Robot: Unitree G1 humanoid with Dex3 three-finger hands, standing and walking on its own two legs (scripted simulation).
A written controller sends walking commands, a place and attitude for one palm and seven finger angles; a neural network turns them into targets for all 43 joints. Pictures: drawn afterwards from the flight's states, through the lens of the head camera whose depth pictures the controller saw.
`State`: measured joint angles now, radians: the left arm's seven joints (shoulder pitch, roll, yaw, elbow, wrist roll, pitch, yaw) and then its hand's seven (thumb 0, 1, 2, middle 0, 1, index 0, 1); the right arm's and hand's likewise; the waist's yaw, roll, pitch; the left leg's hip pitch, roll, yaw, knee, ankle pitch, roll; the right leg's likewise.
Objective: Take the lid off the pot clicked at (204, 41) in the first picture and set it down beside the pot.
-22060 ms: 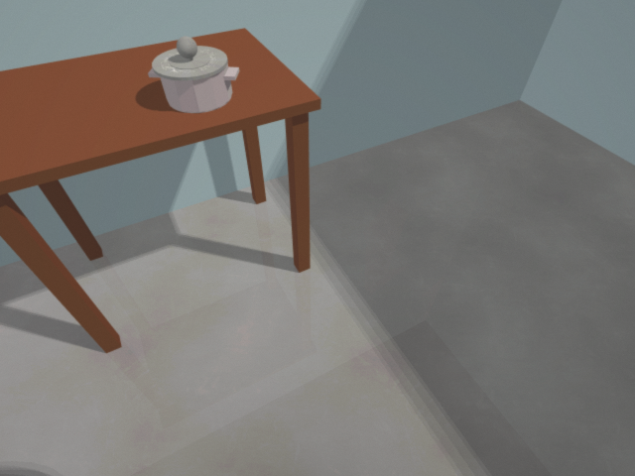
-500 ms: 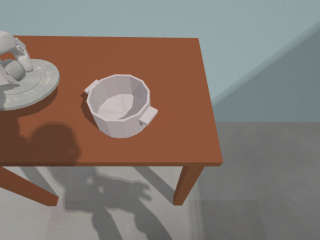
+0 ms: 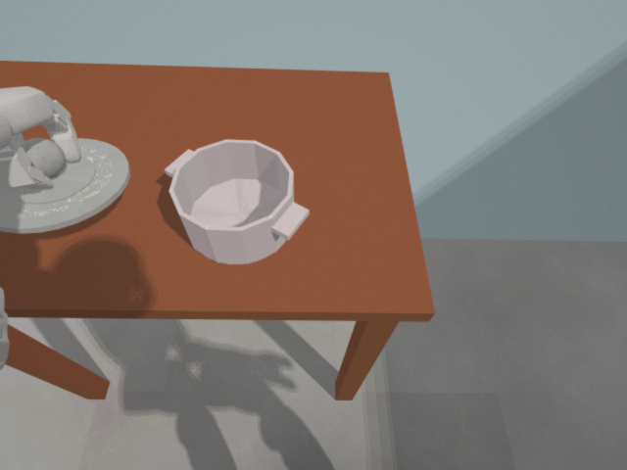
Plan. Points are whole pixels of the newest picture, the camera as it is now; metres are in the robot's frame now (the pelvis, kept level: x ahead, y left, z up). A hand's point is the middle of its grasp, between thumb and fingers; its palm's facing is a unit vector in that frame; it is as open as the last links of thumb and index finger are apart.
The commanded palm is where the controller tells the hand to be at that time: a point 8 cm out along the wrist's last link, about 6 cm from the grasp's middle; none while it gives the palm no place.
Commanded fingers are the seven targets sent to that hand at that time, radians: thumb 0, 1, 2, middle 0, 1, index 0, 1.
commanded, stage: lower the lid onto the table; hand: left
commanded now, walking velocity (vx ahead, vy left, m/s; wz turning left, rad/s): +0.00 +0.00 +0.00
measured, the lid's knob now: (42, 158) +0.47 +0.32 +0.12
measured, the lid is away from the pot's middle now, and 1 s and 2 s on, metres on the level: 0.23 0.23 0.24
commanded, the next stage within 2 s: open the fingers wide in 1.34 s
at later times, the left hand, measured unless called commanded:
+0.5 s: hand (37, 175) +0.46 +0.33 +0.11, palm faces -0.47 -0.12 -0.87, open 7.6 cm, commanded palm +0.49 +0.34 +0.18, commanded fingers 0.00 0.69 0.92 -0.94 -1.08 -0.85 -1.05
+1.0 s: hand (49, 199) +0.44 +0.33 +0.08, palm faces -0.51 -0.09 -0.86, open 7.6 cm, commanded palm +0.50 +0.34 +0.14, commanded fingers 0.00 0.69 0.92 -0.94 -1.08 -0.85 -1.05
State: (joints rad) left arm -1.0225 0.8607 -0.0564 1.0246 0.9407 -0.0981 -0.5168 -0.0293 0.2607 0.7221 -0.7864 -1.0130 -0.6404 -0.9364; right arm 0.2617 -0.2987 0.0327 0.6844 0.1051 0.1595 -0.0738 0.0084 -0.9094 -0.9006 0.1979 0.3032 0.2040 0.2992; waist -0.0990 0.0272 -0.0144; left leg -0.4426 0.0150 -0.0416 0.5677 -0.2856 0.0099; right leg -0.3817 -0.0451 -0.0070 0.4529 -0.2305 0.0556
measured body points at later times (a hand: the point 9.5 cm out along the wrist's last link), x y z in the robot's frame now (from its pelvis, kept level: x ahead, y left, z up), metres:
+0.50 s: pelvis +0.00 +0.00 -0.01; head +0.08 +0.01 +0.44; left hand +0.48 +0.33 +0.16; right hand +0.02 -0.28 -0.13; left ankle -0.01 +0.11 -0.73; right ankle -0.01 -0.17 -0.73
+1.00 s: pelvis -0.01 +0.01 -0.01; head +0.08 +0.02 +0.43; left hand +0.46 +0.33 +0.13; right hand +0.03 -0.27 -0.13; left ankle -0.01 +0.11 -0.73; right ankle -0.01 -0.17 -0.73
